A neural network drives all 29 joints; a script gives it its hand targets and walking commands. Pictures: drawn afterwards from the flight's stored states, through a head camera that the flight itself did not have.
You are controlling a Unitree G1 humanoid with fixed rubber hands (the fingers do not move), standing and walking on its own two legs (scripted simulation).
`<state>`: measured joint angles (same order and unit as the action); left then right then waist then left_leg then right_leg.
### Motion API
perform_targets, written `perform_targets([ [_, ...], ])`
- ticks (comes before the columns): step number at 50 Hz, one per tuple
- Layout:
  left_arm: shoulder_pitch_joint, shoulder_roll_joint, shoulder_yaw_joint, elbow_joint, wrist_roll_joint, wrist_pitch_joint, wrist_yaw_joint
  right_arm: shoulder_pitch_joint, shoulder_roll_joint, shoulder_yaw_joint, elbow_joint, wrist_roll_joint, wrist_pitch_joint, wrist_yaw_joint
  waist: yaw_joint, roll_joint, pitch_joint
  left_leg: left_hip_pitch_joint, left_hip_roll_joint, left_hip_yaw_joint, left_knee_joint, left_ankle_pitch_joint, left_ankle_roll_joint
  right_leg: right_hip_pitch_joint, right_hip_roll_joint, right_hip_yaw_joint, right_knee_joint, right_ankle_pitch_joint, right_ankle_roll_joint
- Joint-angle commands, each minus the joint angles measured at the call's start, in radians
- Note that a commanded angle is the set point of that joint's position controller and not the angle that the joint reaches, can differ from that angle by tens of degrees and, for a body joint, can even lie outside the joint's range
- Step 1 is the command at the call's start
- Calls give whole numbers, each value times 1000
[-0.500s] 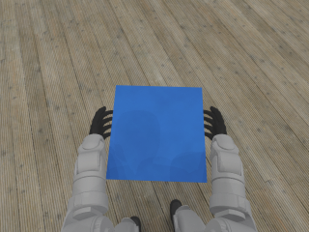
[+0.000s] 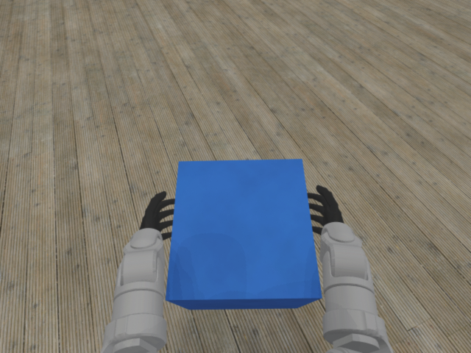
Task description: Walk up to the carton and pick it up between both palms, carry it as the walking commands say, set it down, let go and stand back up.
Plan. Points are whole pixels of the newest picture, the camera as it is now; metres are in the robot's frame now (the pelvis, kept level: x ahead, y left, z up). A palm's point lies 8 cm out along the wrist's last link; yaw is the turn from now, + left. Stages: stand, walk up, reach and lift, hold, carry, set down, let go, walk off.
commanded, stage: reach and lift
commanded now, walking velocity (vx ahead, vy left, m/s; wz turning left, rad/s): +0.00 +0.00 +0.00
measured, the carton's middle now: (241, 239) +0.34 -0.03 -0.06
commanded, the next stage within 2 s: hold in 1.70 s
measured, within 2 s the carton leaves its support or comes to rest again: neither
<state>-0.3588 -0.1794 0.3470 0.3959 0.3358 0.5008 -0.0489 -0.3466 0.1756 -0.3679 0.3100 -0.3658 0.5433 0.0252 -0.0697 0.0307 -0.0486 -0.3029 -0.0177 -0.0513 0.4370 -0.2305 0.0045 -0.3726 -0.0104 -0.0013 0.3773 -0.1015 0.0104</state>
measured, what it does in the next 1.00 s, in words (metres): stands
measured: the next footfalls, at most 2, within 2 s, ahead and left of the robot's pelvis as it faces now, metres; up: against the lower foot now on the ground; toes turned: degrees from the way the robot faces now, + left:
none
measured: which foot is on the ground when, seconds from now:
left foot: down 0.00-1.00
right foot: down 0.00-1.00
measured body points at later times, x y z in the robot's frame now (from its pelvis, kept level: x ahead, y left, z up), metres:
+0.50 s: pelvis +0.01 +0.00 +0.01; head -0.03 +0.00 +0.45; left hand +0.32 +0.14 +0.05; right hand +0.31 -0.18 +0.05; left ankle -0.01 +0.12 -0.74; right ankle +0.05 -0.13 -0.74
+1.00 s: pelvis +0.01 +0.00 +0.01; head -0.03 -0.01 +0.46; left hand +0.31 +0.15 +0.05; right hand +0.31 -0.17 +0.05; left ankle -0.01 +0.12 -0.74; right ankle +0.05 -0.13 -0.74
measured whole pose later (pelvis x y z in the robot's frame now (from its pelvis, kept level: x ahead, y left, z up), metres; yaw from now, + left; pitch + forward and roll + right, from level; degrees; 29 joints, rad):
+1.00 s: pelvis +0.01 +0.00 +0.01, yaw +0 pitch -7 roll +0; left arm -0.27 -0.15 0.27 0.24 0.32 0.73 -0.04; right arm -0.29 0.16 -0.24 0.20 -0.33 0.75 0.01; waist -0.02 0.02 0.03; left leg 0.03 0.00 -0.06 0.31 -0.21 0.00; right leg -0.05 0.00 -0.01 0.27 -0.10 0.00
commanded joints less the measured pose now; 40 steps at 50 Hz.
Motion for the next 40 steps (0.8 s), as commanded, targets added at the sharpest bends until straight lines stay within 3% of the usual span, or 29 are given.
perform_targets([
  [1, -482, -849, -541, 13, -199, -10, -257, -410, 883, 562, 58, 215, 5, 260, -6, -22, -332, -31, -78, -30, -105, 147, 25, 435, 96, 36, 9, 211, -2],
  [19, -477, -796, -557, -110, -246, 147, -238, -413, 832, 609, -64, 279, 167, 245, 11, -25, -130, 102, -63, -34, -219, 50, 24, 551, 93, 22, -83, 93, -8],
  [40, -410, -794, -586, -201, -267, 178, -226, -351, 841, 636, -118, 289, 177, 230, 46, -20, -162, 174, -69, -31, -198, 198, 3, 571, 100, 35, -85, 193, -12],
])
